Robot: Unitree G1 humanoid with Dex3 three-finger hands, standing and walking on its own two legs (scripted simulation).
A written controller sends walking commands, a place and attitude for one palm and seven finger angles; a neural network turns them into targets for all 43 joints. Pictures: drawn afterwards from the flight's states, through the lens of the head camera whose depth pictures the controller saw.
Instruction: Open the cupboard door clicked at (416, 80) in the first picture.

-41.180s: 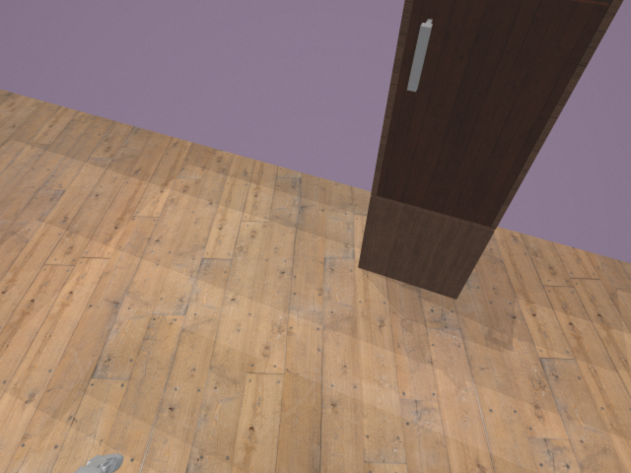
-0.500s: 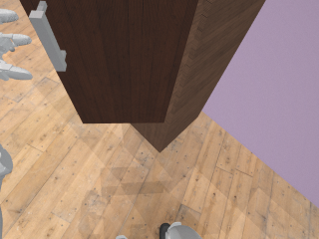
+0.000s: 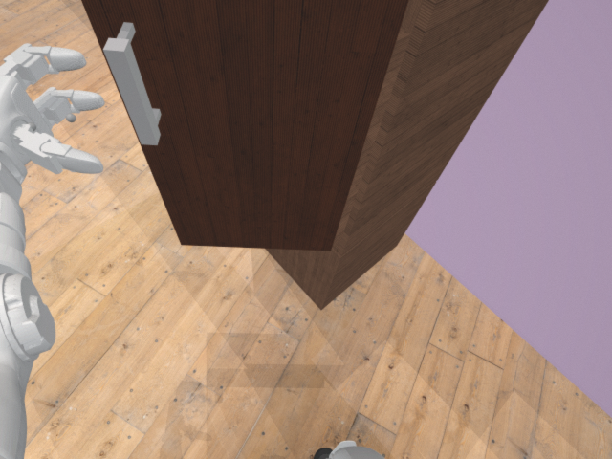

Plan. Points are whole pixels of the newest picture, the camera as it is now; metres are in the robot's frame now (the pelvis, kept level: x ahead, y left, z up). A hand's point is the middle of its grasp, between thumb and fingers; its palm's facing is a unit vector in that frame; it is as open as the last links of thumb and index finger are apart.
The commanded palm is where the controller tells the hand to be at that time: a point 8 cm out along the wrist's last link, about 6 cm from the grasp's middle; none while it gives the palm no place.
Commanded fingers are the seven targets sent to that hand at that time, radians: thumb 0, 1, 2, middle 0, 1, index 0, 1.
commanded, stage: move the hooked fingers beside the handle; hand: left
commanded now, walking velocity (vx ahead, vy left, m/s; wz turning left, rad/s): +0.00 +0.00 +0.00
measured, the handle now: (139, 87) +0.55 +0.19 +0.14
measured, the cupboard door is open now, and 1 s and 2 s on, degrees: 49 49 48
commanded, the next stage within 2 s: slide the fingers in behind the handle in 0.32 s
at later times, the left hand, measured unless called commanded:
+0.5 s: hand (73, 110) +0.50 +0.25 +0.14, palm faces -0.05 -1.00 +0.00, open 14.0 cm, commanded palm +0.48 +0.29 +0.13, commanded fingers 0.00 -0.50 0.30 -0.30 -1.20 -0.30 -1.20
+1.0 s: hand (108, 117) +0.50 +0.22 +0.14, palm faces -0.05 -1.00 +0.01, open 14.0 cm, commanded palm +0.48 +0.26 +0.13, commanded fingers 0.00 -0.50 0.30 -0.30 -1.20 -0.30 -1.20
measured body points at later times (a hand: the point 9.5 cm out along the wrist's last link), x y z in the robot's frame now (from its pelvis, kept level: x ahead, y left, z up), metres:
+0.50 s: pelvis -0.01 -0.01 +0.00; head +0.11 +0.02 +0.43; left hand +0.50 +0.31 +0.15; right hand -0.06 -0.28 -0.10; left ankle -0.05 +0.07 -0.71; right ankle +0.01 -0.12 -0.71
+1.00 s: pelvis -0.01 +0.00 +0.00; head +0.09 +0.02 +0.44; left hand +0.49 +0.27 +0.14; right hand +0.01 -0.26 -0.11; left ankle -0.05 +0.07 -0.71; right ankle +0.01 -0.12 -0.71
